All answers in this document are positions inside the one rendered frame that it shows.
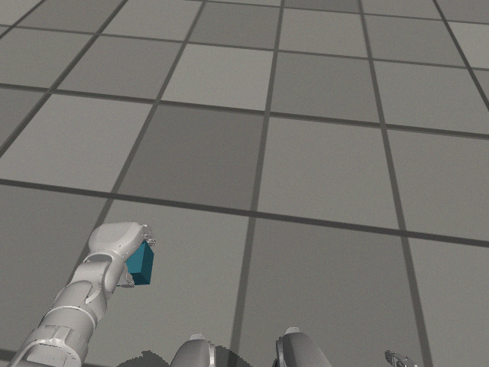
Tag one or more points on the left robot hand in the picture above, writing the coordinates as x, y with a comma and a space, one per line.
124, 239

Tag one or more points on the left robot arm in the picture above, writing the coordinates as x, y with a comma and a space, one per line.
62, 338

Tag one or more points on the right robot hand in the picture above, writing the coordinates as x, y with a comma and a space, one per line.
397, 360

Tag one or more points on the cube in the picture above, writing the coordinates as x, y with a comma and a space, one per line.
140, 264

